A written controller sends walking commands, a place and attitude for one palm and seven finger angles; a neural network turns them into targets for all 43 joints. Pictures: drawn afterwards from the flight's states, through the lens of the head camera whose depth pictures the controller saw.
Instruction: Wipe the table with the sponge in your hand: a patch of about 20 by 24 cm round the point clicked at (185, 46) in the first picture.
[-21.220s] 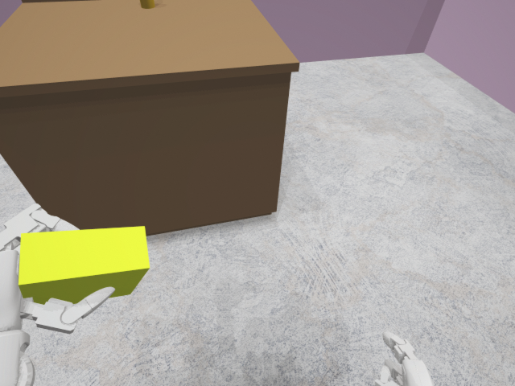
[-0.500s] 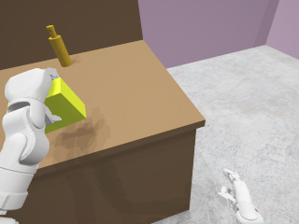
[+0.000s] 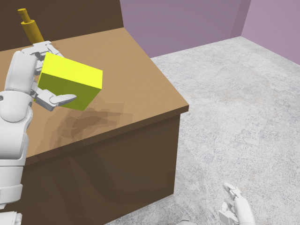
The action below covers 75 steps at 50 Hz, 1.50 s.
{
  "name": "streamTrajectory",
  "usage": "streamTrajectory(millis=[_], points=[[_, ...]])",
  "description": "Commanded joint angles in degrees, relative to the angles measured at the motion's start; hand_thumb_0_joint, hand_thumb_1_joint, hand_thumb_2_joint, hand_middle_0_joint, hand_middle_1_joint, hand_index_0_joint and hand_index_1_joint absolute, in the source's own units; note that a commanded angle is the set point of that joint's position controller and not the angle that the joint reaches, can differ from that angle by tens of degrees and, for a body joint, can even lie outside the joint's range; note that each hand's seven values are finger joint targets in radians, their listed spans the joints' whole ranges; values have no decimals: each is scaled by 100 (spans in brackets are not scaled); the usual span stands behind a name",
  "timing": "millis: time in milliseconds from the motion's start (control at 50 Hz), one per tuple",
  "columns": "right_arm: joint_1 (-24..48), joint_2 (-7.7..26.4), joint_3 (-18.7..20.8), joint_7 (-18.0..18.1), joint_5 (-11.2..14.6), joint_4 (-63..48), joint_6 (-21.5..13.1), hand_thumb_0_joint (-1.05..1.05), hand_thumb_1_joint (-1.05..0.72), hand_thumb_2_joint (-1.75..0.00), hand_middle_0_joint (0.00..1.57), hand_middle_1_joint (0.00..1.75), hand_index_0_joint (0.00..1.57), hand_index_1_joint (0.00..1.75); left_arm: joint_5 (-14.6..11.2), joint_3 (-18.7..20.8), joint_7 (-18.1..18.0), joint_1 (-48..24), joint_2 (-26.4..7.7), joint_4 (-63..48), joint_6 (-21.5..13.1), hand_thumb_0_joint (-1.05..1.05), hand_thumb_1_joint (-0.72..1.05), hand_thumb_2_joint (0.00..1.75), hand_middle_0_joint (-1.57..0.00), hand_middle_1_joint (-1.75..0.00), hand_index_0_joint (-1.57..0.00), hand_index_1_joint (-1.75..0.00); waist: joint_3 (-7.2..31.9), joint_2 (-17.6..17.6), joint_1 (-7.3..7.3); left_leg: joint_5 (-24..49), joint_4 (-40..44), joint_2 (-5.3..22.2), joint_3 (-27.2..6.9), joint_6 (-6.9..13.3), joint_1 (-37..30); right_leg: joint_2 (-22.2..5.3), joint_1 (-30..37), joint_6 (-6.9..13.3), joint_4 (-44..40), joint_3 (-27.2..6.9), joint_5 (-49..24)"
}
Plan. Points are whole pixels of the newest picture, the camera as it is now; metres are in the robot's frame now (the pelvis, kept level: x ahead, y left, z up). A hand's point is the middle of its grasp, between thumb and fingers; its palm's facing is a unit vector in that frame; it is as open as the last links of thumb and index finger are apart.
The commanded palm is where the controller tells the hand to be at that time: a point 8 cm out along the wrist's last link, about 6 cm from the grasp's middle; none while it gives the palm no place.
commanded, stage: bring the hand home and regain balance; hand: left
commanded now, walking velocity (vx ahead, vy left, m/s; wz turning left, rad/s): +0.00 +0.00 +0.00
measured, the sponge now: (76, 88) +0.36 +0.19 +0.23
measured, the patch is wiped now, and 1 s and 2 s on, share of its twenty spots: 0.05 0.05 0.05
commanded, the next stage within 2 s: come to a stop and stand still in 1.06 s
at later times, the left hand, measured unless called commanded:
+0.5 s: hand (32, 164) +0.19 +0.24 +0.17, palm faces +0.38 -0.82 -0.44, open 9.5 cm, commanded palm +0.15 +0.28 +0.20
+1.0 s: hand (27, 150) +0.22 +0.27 +0.17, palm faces +0.37 -0.84 -0.39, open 9.5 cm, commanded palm +0.16 +0.31 +0.20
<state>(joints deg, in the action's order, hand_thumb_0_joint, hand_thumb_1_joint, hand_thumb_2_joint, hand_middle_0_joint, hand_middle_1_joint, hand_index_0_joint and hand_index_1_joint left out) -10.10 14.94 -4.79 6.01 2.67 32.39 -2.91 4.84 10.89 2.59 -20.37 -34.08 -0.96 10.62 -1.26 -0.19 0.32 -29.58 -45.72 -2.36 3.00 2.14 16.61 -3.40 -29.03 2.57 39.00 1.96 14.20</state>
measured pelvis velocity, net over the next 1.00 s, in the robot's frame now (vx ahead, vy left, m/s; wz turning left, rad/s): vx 0.01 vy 0.02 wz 0.02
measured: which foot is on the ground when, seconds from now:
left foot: down 0.00-1.00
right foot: down 0.00-0.02, up 0.04-0.14, down 0.16-1.00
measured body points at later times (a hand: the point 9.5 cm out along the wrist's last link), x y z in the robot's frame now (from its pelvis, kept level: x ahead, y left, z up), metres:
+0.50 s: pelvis -0.01 +0.00 +0.01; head +0.01 -0.01 +0.46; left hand +0.16 +0.28 +0.20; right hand +0.16 -0.26 -0.08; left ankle +0.01 +0.14 -0.72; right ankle +0.04 -0.09 -0.72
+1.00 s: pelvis +0.01 +0.02 +0.02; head +0.02 +0.03 +0.47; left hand +0.19 +0.31 +0.19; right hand +0.17 -0.20 -0.07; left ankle +0.01 +0.14 -0.72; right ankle +0.04 -0.09 -0.72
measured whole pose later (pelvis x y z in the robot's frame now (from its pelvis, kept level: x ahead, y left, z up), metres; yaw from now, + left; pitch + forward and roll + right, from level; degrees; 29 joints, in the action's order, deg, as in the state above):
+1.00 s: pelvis +0.01 +0.02 +0.02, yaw +1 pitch +0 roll -1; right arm -12.9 11.2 -2.2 3.3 0.9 34.8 -3.9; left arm -3.1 18.8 -7.8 28.7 -20.9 -27.6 -6.8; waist -1.0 -0.1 -1.3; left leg -15.9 -29.5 0.9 -0.4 -0.3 13.3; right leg -0.9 -14.9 0.2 27.7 3.6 12.4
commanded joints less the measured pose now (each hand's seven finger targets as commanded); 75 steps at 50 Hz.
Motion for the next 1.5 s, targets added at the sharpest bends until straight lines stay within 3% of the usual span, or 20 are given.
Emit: streamTrajectory(millis=[0,40,100,140,180,300,380,420,600,900,1180,1200,1220,1240,1260,1300,1360,1440,1460,1480], points=[[320,603,343,-15,-221,-734,-326,0,-90,-90,20,30,20,30,-988,1988,-924,-157,-962,-2634,-1761,0,10,130,-120,-160,-120,-160,904,2397,-152,-793,3655,1592,-2073,571,916,529,766,-322,2274,-42,900],[199,514,626,-193,-12,-577,-186,0,-90,-90,20,30,20,30,-1039,1983,-939,551,-678,-1995,-1900,0,10,130,-120,-160,-120,-160,904,749,-166,-602,3108,1672,-1937,870,1478,499,1053,-436,2892,-312,1050],[337,529,575,-171,-1,-588,-199,0,-90,-90,20,30,20,30,-942,2059,-973,1572,-506,-2345,-2157,0,10,130,-120,-160,-120,-160,203,150,-49,13,1535,1048,-1108,350,1368,138,1571,-253,-1017,-273,509],[335,388,541,-205,-40,-586,-227,0,-90,-90,20,30,20,30,-972,1913,-878,2091,-289,-2713,-2291,0,10,130,-120,-160,-120,-160,739,-239,-282,745,158,326,-278,54,945,-923,1616,167,-1773,-1217,-540],[194,351,666,-214,-25,-538,-310,0,-90,-90,20,30,20,30,-990,2341,-976,2964,-425,-3344,-2346,0,10,130,-120,-160,-120,-160,1703,-390,-170,1081,256,471,-348,-78,318,-1304,2020,349,-1684,-1601,-709],[326,253,618,-96,-187,-495,-621,0,-90,-90,20,30,20,30,-959,2060,-1217,4552,35,-4779,-2600,0,10,130,-120,-160,-120,-160,1290,627,-193,2387,1647,777,-423,56,-508,-517,1575,-44,-1018,-672,-980],[119,340,695,-70,-142,-437,-729,0,-90,-90,20,30,20,30,-905,1572,-1207,4907,516,-4108,-2429,0,10,130,-120,-160,-120,-160,1009,-229,-210,1867,1421,701,-489,70,-564,-527,1127,-69,-1345,-734,-224],[166,346,694,-60,-120,-455,-737,0,-90,-90,20,30,20,30,-897,1458,-1183,5153,594,-3803,-2340,0,10,130,-120,-160,-120,-160,751,-155,-198,1539,1445,673,-512,98,-598,-533,762,-69,-1520,-785,300],[461,333,523,-54,-153,-580,-683,0,-90,-90,20,30,20,30,-741,1032,-1174,3503,644,-3845,-2117,0,10,130,-120,-160,-120,-160,258,537,-120,537,2397,974,-1081,224,-10,-36,926,-181,-1286,-481,546],[540,272,503,-230,-178,-802,-424,0,-90,-90,20,30,20,30,-838,1421,-1145,4507,445,-3958,-2160,0,10,130,-120,-160,-120,-160,771,380,-67,2431,2292,925,-885,58,-136,-178,2082,-176,-1339,-281,-1091],[395,342,622,-224,-189,-610,-473,0,-90,-90,20,30,20,30,-793,1424,-1211,4714,468,-3999,-2332,0,10,130,-120,-160,-120,-160,766,456,-58,2455,2280,892,-862,3,-375,-198,2046,-149,-1398,-268,-1057],[433,331,635,-223,-173,-642,-479,0,-90,-90,20,30,20,30,-799,1479,-1211,4713,403,-3971,-2328,0,10,130,-120,-160,-120,-160,743,415,-49,2505,2269,901,-842,17,-374,-214,2062,-159,-1433,-304,-1122],[-597,441,829,-220,-478,-426,-844,0,-90,-90,20,30,20,30,66,4956,-1155,-1073,-4191,-4935,-2866,0,10,130,-120,-160,-120,-160,-273,-639,348,2692,1325,793,-230,-20,636,-118,1427,-237,-1925,-830,-1345],[-209,-106,663,-309,-320,-177,-879,0,-90,-90,20,30,20,30,-515,2643,-837,2069,-757,-1767,-2648,0,10,130,-120,-160,-120,-160,870,-963,121,2306,1462,174,-249,-144,-126,-495,1846,321,-1699,-1043,-1969],[-8,194,808,-407,-97,-627,-900,0,-90,-90,20,30,20,30,-768,2001,-834,2766,230,-1801,-2563,0,10,130,-120,-160,-120,-160,1098,76,106,2488,1959,283,-155,-266,-702,-458,2113,379,-1369,-1368,-2477],[57,350,808,-530,-163,-679,-941,0,-90,-90,20,30,20,30,-772,1533,-815,3255,319,-2744,-2745,0,10,130,-120,-160,-120,-160,1081,587,183,2425,2004,419,-35,-206,-773,-327,2250,54,-1536,-1014,-1797],[332,338,758,-668,-132,-802,-947,0,-90,-90,20,30,20,30,-810,1058,-840,4213,742,-3168,-2655,0,10,130,-120,-160,-120,-160,744,206,237,2158,2310,577,-174,-128,-654,-55,2115,-96,-1698,-727,-886],[344,384,711,-568,-190,-934,-867,0,-90,-90,20,30,20,30,-756,1644,-906,4036,223,-3327,-2628,0,10,130,-120,-160,-120,-160,403,-217,208,1458,2664,568,-293,-120,-73,148,2097,-177,-1843,-565,-111],[435,400,708,-515,-193,-917,-841,0,-90,-90,20,30,20,30,-751,2032,-963,3823,-179,-3574,-2662,0,10,130,-120,-160,-120,-160,438,92,203,1488,2740,571,-250,-126,-185,206,2088,-178,-1783,-512,-194],[412,352,694,-475,-222,-953,-837,0,-90,-90,20,30,20,30,-770,1947,-951,3782,31,-3554,-2706,0,10,130,-120,-160,-120,-160,533,200,163,1441,2762,612,-317,-75,-81,168,2255,-172,-1694,-420,-259]])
